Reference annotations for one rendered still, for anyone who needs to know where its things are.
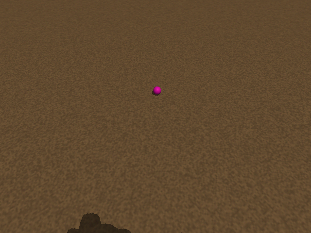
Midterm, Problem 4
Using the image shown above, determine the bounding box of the ball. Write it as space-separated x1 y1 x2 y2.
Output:
153 86 161 95

